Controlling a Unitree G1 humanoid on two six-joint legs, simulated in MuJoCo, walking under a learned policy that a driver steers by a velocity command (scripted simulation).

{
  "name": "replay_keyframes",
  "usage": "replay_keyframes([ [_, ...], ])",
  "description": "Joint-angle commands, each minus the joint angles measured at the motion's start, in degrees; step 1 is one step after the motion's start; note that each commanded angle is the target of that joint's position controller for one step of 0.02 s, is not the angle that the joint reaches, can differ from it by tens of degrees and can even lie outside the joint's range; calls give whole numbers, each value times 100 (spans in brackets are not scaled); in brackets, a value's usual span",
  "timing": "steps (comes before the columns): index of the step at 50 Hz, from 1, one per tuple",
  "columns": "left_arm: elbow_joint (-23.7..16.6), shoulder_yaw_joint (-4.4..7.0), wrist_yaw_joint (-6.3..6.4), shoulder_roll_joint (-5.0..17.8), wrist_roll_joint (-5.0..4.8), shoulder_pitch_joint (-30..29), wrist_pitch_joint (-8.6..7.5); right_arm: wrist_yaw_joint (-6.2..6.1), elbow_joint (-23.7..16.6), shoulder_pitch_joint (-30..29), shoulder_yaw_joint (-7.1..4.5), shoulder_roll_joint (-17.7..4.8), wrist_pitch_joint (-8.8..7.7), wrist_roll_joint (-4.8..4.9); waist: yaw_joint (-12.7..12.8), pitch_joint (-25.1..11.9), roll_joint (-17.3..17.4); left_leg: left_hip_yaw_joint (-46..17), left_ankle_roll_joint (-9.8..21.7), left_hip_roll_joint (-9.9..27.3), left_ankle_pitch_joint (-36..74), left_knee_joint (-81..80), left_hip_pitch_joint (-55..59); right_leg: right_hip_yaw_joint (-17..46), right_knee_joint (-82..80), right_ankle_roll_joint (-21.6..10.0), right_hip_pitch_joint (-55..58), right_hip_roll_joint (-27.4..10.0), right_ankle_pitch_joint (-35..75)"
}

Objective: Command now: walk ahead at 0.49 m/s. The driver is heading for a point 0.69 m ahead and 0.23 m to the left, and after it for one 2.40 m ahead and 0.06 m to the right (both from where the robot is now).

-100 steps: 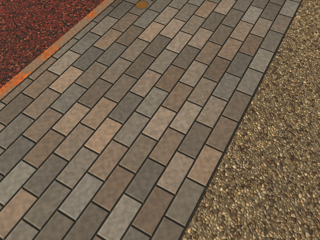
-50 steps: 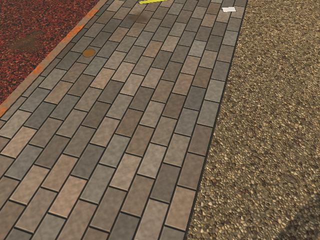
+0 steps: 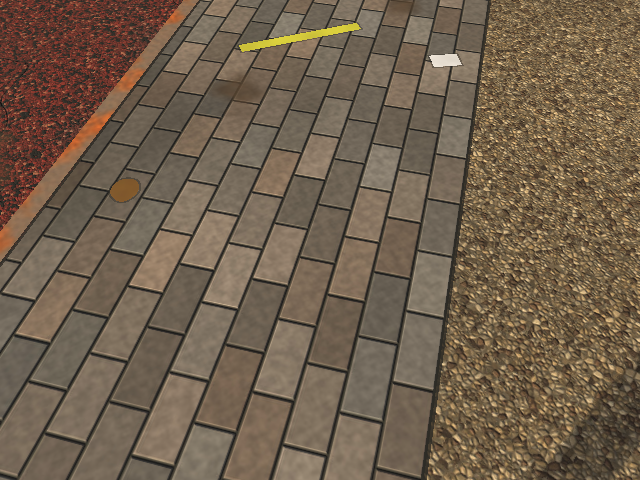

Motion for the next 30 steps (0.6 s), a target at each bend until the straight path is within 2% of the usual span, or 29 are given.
replay_keyframes([
  [1,-393,-24,-69,162,-26,-520,-104,-78,-275,-46,-192,-987,-57,62,0,269,385,-670,747,1438,802,-687,-585,-255,-922,56,517,210,853],
  [4,-576,-47,-170,207,-80,-990,-140,-84,-97,299,-191,-984,41,88,-138,358,415,-720,735,1678,925,-442,92,-238,-1383,-21,341,315,722],
  [7,-695,-12,-269,371,-88,-1063,-177,-116,-19,358,-232,-1066,160,93,7,268,526,-834,610,1978,1546,8,786,-205,-1671,-239,384,415,43],
  [8,-668,30,-275,470,-80,-887,-189,-125,-21,331,-244,-1096,190,97,140,155,599,-892,553,1986,2097,281,841,-252,-1737,-316,757,513,-210],
  [9,-547,117,-261,623,-72,-381,-205,-130,-46,212,-244,-1124,221,98,468,-135,655,-828,465,1858,2974,865,778,-384,-1887,-434,1521,682,-314],
  [10,-272,266,-213,924,-50,576,-216,-132,-99,164,-183,-994,238,61,912,-768,583,-649,307,1535,3170,1952,309,-358,-1852,-629,2946,642,-176],
  [11,-92,387,-144,1387,37,1671,-196,-136,-297,200,-50,-682,219,-80,1246,-1764,-111,-396,101,1089,1451,3808,-939,899,-1609,-991,4800,-533,-101],
  [12,51,429,-175,1589,34,1810,-143,-84,-288,987,125,1,99,30,809,-2426,-1628,-482,-194,160,-2293,5524,-3093,3425,-2299,-1773,6430,-1650,-1419],
  [13,-46,263,-169,922,5,1666,-145,-88,-210,560,-51,-766,22,189,1068,-1950,-825,-1128,-145,459,-2360,6098,-3639,3379,-2655,-1518,6021,-1463,-2067],
  [14,-99,188,-143,704,4,1225,-164,-94,-375,53,-146,-1007,-20,297,1001,-1113,-597,-1031,-97,714,-1781,6107,-3886,2427,-2794,-1242,5253,-1286,-1774],
  [15,-135,149,-145,592,24,819,-186,-135,-401,-158,-148,-924,-16,268,812,-717,-223,-916,-145,978,-1264,5898,-3665,1803,-2984,-1122,4502,-1066,-1185],
  [16,-130,117,-154,438,36,560,-209,-157,-398,-229,-182,-841,26,194,673,-390,-191,-914,-196,1124,-931,5617,-3502,1298,-3195,-1061,3967,-870,-812],
  [17,-102,101,-158,369,95,434,-242,-149,-372,-86,-195,-723,101,183,502,-314,-340,-952,-224,1259,-687,5493,-3143,907,-3375,-988,3589,-737,-573],
  [18,-70,107,-162,317,118,383,-271,-138,-347,23,-188,-575,174,190,421,-274,-341,-932,-241,1293,-554,5438,-2977,622,-3513,-985,3408,-646,-346],
  [19,-16,124,-159,366,116,341,-296,-130,-367,39,-177,-457,242,197,348,-192,-351,-875,-290,1316,-514,5396,-2980,368,-3624,-1081,3234,-660,-92],
  [22,87,167,-91,478,126,294,-303,-138,-592,-336,-197,-422,356,145,303,157,-171,-871,-425,1326,17,4830,-3378,-339,-3744,-1085,3069,-591,740],
  [25,96,209,34,676,128,185,-200,-46,-831,-742,-148,-290,307,45,338,229,-131,-428,-492,1179,859,3481,-2994,-1132,-3579,-956,2920,-349,1935],
  [27,148,235,117,786,84,351,-121,48,-1020,-1142,-109,-203,297,11,517,153,-81,-137,-472,1042,1279,2899,-2815,-1341,-3404,-942,3130,-383,2305],
  [30,213,286,175,923,-48,443,39,175,-1254,-1295,-163,-344,346,11,506,-4,-164,-59,-315,935,1026,2475,-2814,-1382,-2932,-870,3793,-628,2573],
])
Keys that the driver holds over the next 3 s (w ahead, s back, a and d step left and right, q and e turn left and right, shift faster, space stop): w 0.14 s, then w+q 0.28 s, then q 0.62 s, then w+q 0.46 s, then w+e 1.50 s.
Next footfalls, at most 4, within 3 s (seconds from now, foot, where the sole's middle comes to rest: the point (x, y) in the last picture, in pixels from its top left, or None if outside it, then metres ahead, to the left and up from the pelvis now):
0.20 right None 0.31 -0.15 -0.78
0.70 left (271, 470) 0.52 0.09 -0.78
1.18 right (365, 430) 0.60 -0.11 -0.78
1.66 left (175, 444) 0.59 0.30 -0.78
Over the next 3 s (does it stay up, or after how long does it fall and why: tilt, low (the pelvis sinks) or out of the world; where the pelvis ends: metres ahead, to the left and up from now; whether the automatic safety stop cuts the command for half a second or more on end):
stays up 1.19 0.50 0.00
